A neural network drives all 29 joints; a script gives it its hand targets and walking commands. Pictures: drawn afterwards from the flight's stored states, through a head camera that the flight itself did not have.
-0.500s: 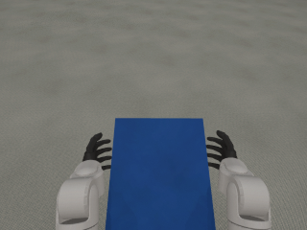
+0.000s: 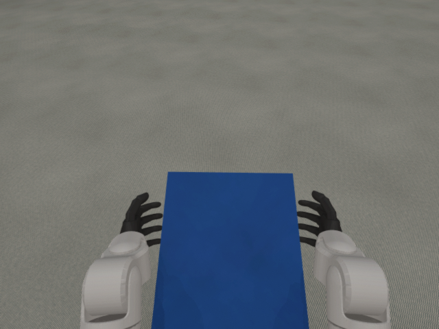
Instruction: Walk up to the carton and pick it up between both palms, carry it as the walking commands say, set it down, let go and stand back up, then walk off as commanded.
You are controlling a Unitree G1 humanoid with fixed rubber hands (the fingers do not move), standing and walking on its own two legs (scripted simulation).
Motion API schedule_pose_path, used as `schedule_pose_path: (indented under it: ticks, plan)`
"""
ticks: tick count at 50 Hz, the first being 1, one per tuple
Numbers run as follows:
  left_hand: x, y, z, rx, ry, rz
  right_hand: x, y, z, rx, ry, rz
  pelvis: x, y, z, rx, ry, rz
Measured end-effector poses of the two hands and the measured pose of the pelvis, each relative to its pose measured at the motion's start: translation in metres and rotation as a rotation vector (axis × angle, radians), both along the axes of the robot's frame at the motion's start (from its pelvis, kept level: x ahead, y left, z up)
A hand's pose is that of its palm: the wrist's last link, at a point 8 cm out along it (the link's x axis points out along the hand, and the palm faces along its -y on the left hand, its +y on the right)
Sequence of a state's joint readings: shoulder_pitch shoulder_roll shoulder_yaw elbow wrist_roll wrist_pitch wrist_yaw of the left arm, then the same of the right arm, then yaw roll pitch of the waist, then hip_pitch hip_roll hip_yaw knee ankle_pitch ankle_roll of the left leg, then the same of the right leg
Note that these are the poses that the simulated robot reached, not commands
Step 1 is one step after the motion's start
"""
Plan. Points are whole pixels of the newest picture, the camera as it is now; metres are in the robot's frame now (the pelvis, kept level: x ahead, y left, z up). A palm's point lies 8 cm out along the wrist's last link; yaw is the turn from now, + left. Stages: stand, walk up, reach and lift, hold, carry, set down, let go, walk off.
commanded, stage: carry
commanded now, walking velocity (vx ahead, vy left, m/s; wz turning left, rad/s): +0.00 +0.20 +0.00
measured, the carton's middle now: (228, 255) +0.27 +0.00 +0.00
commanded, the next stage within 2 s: none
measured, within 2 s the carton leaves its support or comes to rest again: neither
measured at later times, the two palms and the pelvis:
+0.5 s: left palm (36, 259) +0.23 +0.29 +0.10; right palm (235, 263) +0.22 -0.01 +0.09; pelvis -0.03 +0.15 -0.01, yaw +0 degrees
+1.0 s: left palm out of the picture +0.19 +0.47 +0.09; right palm (114, 275) +0.20 +0.16 +0.10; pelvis -0.06 +0.31 +0.00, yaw +0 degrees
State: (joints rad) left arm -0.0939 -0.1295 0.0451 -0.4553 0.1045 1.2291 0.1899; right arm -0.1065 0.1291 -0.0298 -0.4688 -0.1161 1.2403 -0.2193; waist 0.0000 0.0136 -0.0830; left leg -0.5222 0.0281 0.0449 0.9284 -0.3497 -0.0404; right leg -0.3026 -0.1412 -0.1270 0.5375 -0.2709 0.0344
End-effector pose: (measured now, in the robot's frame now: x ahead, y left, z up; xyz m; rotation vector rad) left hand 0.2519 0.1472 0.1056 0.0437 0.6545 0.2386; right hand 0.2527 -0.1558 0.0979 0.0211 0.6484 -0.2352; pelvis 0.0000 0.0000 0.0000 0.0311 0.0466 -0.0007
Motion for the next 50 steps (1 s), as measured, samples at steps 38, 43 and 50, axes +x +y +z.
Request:
schedule_pose_path:
  ticks: [38,43,50]
  plan:
    - [-0.04,0.244,-0.008,-0.024,-0.031,0.015,-0.035,0.245,0.002,-0.031,-0.025,0.007,-0.044,0.24,-0.009,-0.006,0.013,0.019]
    - [-0.054,0.292,-0.026,-0.062,0.027,0.054,-0.041,0.293,-0.009,-0.063,0.037,0.049,-0.052,0.276,-0.008,-0.027,0.014,0.01]
    - [-0.062,0.321,-0.012,-0.051,-0.013,0.036,-0.053,0.321,-0.002,-0.047,0.0,0.036,-0.062,0.31,-0.005,-0.028,0.02,0.01]
